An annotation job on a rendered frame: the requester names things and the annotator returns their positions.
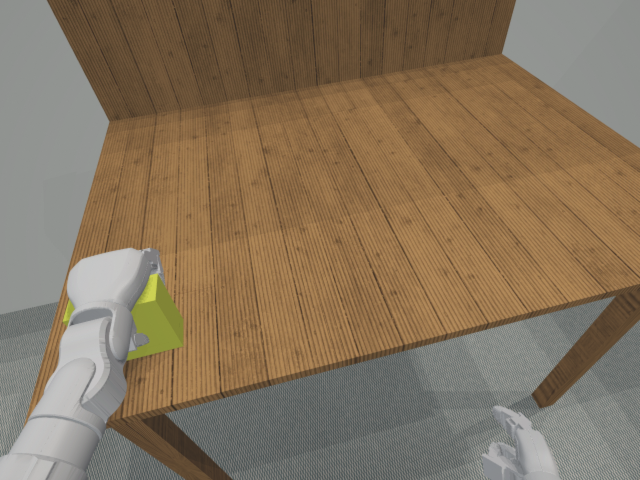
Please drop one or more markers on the left robot hand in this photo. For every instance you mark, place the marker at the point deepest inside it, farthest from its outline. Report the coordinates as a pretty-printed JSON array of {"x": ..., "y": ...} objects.
[{"x": 118, "y": 276}]

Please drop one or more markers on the table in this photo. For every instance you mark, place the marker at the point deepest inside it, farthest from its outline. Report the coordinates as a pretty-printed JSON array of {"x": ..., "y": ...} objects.
[{"x": 333, "y": 181}]

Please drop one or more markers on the robot left forearm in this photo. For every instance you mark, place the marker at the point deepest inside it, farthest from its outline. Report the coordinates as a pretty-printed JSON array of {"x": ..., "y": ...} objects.
[{"x": 87, "y": 387}]

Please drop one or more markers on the sponge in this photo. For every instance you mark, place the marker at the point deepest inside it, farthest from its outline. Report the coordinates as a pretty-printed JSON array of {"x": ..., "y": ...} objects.
[{"x": 156, "y": 316}]

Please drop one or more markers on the right robot hand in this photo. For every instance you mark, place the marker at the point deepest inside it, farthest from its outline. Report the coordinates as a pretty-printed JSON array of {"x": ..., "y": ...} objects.
[{"x": 531, "y": 452}]

